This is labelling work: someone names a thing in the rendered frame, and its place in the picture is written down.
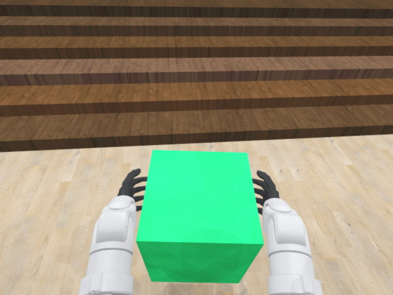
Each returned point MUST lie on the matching carton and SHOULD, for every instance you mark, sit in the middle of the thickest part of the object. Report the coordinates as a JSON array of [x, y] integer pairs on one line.
[[199, 220]]

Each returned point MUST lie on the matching left robot forearm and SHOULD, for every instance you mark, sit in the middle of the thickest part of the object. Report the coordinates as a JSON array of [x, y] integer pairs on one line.
[[109, 265]]

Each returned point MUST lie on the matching right robot hand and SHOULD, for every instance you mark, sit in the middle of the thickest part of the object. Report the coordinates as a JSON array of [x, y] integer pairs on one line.
[[269, 189]]

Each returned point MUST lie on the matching left robot hand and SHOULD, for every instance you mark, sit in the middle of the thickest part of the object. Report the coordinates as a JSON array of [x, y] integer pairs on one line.
[[129, 189]]

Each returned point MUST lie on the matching right robot forearm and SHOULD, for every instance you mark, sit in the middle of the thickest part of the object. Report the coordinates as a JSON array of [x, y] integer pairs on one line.
[[291, 266]]

